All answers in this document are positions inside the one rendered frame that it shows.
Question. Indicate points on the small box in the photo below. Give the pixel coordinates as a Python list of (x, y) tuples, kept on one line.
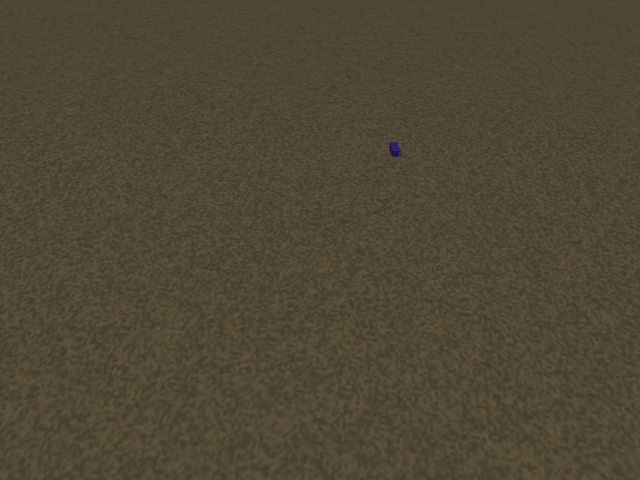
[(394, 149)]

